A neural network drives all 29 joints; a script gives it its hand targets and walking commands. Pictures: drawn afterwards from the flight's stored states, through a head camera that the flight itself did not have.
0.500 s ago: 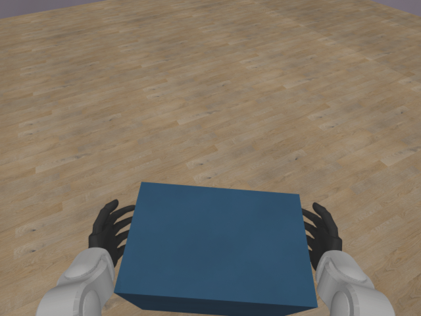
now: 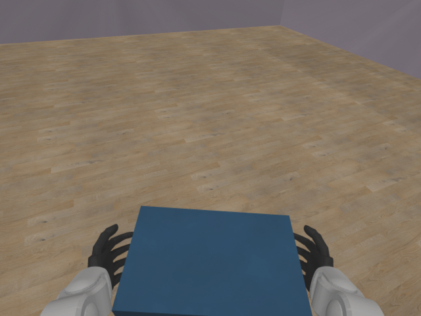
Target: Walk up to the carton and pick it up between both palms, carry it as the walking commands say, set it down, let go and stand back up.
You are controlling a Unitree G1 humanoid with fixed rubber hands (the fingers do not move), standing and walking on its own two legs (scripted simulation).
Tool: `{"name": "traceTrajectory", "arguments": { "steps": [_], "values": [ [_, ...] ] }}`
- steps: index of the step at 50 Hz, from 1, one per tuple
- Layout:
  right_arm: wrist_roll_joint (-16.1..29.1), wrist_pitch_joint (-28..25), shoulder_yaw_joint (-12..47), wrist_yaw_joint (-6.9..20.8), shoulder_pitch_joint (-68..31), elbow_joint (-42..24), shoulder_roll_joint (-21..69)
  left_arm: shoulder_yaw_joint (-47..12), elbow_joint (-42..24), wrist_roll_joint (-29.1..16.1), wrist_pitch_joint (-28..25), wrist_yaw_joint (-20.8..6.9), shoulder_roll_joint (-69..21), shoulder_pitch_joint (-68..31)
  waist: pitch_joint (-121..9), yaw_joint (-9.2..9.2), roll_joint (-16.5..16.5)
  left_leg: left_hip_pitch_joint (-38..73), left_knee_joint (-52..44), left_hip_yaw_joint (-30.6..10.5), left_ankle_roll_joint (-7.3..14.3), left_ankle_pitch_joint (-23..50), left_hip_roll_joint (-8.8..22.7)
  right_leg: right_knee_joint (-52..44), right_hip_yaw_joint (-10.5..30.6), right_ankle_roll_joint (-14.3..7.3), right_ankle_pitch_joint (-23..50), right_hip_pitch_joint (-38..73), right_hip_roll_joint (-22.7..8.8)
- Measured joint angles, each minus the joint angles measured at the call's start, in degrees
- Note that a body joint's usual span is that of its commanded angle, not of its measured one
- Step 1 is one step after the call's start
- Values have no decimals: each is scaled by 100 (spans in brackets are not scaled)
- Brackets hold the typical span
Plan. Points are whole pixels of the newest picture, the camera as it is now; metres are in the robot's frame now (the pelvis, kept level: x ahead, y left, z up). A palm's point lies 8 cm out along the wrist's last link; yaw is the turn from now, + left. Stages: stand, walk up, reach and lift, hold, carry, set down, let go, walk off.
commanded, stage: carry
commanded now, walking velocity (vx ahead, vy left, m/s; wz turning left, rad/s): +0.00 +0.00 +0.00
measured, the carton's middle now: (209, 283) +0.21 +0.01 +0.02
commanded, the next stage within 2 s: hold in 1.40 s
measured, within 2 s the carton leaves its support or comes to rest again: neither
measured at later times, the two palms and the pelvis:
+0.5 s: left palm (112, 300) +0.15 +0.15 +0.08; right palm out of the picture +0.16 -0.19 +0.07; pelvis -0.06 -0.01 -0.01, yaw -1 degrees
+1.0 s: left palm (126, 299) +0.16 +0.13 +0.08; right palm out of the picture +0.14 -0.21 +0.07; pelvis -0.08 -0.02 +0.00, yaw -2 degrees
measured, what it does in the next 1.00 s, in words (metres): steps on the spot: right foot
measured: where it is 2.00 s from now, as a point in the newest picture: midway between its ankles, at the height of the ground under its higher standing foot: outside the picture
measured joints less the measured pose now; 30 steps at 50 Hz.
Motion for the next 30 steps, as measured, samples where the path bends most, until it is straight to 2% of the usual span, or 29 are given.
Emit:
{"name": "traceTrajectory", "arguments": {
  "steps": [2, 5, 9, 14, 18, 20, 24, 28, 30],
  "values": [
    [-25, 37, -32, 0, -60, -10, -11, 17, 68, -17, -13, 8, -26, -71, 24, 72, 106, -80, 119, 43, -9, 11, 54, -93, 8, -8, 303, 41, 40],
    [-64, 84, -107, 0, -164, -44, -41, 0, 223, -40, -37, 25, -26, -272, 152, 42, 251, -162, 201, 21, -5, 63, 68, -248, -65, -47, 835, 70, 15],
    [-65, 170, -182, -4, -263, -48, -118, -35, 372, -14, -22, 47, -57, -444, 199, -57, 312, -359, 151, 41, 32, -205, 77, -375, -90, -79, 555, -92, 12],
    [23, 129, -245, -37, -425, -265, -48, 20, 129, -100, -83, 47, -38, -554, 507, -223, 224, -405, -41, 152, 22, 582, 150, -501, -131, -92, 901, -201, 1],
    [52, 121, -268, -37, -333, -260, -47, -52, 143, -30, -94, 23, -47, -470, 450, -301, 194, -459, 85, 124, -3, 449, 190, -243, -187, -173, 449, -289, 4],
    [48, 161, -260, -37, -305, -242, -45, -60, 137, -5, -62, 17, -54, -413, 406, -291, 205, -480, 119, 108, -23, 441, 212, -163, -209, -204, 307, -318, 13],
    [35, 206, -226, -33, -349, -204, -54, -32, 92, 10, -15, 20, -59, -385, 389, -203, 229, -565, 278, 74, -33, 308, 223, -147, -244, -237, 576, -356, 10],
    [21, 233, -190, -27, -484, -116, -98, -3, 87, 29, -18, 31, -57, -406, 368, -90, 170, -714, 617, 44, 113, -390, 111, -321, -260, -241, 912, -462, -34],
    [24, 198, -193, -27, -543, -38, -70, 38, 80, 30, -37, 36, -59, -403, 331, -81, 143, -606, 522, 50, 183, -324, 53, -362, -298, -230, 976, -549, -38]
  ]
}}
